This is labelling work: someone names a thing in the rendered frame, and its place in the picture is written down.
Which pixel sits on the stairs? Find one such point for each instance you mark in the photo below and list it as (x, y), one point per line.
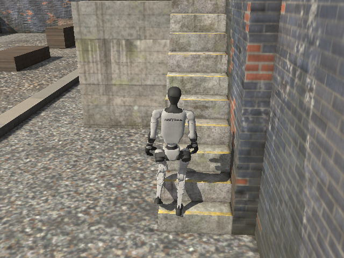
(197, 64)

